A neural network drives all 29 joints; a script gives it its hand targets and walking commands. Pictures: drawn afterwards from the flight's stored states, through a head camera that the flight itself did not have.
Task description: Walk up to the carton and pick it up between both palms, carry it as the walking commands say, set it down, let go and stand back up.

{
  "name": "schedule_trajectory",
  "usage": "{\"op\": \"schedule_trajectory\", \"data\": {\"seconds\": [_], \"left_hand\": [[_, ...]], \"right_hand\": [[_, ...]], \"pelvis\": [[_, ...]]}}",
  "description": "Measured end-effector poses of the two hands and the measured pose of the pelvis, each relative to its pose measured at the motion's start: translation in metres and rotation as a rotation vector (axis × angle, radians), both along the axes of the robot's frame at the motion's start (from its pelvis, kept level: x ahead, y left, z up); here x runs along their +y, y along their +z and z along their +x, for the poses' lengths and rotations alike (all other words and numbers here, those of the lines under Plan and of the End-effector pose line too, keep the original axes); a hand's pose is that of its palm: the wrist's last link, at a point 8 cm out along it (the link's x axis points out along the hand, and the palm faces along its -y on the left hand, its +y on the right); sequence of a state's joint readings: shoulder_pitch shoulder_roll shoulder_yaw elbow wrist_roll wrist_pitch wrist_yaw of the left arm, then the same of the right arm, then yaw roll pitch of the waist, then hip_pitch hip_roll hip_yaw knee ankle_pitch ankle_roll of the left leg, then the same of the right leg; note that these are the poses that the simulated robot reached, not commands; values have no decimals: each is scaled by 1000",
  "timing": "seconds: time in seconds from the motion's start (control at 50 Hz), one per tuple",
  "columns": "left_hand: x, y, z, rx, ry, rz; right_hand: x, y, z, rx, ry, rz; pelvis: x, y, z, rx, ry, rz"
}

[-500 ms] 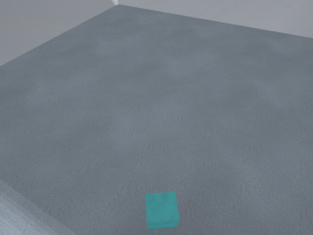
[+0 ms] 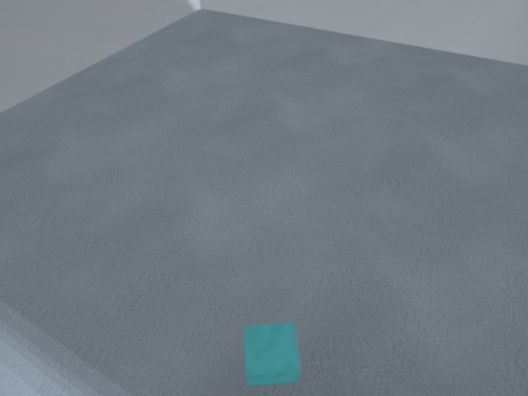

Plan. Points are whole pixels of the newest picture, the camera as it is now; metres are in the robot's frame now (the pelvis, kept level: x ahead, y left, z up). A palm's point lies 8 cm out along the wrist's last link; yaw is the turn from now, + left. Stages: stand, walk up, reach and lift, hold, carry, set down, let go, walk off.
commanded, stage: walk up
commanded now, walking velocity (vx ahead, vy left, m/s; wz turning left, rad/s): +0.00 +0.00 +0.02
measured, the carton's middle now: (271, 355) +0.39 +0.00 -0.70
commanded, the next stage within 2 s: none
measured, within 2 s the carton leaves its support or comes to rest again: neither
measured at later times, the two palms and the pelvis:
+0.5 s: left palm out of the picture -0.01 +0.22 -0.14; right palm out of the picture +0.01 -0.23 -0.14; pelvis +0.00 +0.00 +0.00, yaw +1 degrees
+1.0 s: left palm out of the picture -0.03 +0.23 -0.15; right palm out of the picture +0.02 -0.23 -0.14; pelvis +0.00 +0.00 +0.00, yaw +2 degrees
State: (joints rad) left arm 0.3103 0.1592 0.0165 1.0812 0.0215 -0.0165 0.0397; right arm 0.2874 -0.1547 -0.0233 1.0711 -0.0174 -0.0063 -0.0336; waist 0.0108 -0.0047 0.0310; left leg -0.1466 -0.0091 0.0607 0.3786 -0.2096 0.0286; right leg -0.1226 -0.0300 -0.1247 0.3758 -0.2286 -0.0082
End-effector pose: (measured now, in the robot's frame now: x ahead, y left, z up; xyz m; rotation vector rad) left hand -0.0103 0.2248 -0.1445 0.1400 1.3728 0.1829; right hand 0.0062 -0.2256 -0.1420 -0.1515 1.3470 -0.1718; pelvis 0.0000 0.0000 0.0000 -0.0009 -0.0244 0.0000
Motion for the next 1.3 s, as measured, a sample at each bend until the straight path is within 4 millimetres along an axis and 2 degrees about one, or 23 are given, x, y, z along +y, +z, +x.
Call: {"op": "schedule_trajectory", "data": {"seconds": [0.46,0.92,1.3], "left_hand": [[-4,0,-3,-2,13,2],[8,-2,-13,9,45,19],[7,-2,-21,22,63,22]], "right_hand": [[-2,-1,2,-4,7,5],[-2,1,15,-26,46,-10],[-3,1,21,-35,63,-10]], "pelvis": [[-3,-1,-1,3,11,0],[0,-3,-4,8,39,-6],[0,-3,-4,11,53,-8]]}}
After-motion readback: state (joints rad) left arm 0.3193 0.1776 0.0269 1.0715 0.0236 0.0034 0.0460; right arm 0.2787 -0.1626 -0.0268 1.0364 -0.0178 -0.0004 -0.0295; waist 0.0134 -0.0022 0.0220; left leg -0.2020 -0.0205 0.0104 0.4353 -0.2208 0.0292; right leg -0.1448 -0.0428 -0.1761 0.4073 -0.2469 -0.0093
